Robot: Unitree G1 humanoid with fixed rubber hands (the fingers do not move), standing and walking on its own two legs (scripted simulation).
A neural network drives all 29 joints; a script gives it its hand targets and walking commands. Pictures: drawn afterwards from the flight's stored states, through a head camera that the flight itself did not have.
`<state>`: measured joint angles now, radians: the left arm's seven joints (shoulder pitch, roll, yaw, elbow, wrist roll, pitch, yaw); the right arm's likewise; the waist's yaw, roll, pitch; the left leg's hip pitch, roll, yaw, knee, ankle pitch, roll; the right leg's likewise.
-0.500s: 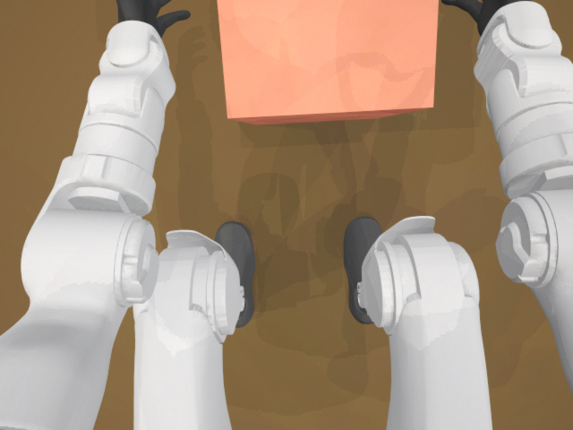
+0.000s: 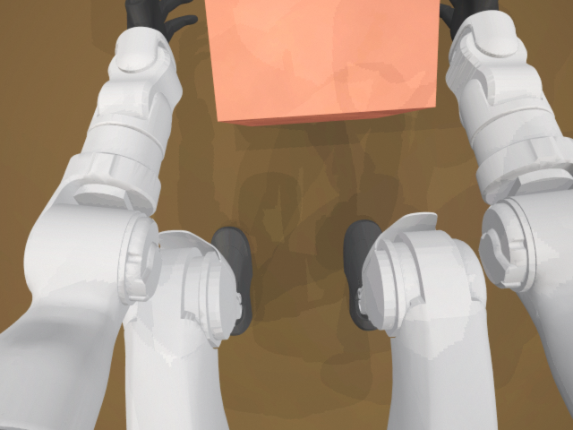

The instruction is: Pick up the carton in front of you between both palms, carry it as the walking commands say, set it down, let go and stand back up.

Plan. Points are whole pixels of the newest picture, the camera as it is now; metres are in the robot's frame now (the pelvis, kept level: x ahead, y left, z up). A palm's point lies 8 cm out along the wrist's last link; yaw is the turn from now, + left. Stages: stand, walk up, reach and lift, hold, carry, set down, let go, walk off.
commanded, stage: reach and lift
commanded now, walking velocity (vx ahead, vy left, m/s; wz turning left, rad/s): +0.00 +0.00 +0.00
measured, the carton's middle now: (314, 36) +0.53 -0.05 -0.25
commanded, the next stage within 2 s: none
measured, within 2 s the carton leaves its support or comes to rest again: leaves its support in 0.46 s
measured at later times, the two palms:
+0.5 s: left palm (164, 17) +0.54 +0.11 -0.16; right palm (462, 1) +0.53 -0.19 -0.16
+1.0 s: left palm out of the picture +0.50 +0.09 +0.04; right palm out of the picture +0.47 -0.21 +0.05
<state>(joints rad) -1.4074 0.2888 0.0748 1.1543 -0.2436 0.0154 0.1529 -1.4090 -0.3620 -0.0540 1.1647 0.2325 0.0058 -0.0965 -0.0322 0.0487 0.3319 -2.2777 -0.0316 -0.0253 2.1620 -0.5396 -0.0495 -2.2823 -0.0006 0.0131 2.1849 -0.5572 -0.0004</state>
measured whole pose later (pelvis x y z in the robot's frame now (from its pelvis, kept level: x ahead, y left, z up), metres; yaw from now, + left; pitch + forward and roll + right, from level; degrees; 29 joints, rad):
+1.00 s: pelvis +0.00 +0.02 +0.10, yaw -4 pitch +41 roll +1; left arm -1.06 -0.02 0.50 0.78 0.20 0.34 0.10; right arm -1.11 -0.07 -0.47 0.82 -0.23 0.34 -0.03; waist -0.03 0.05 -0.14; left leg -2.04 -0.09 -0.05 1.82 -0.51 -0.05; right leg -2.06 0.07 0.07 1.81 -0.47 0.05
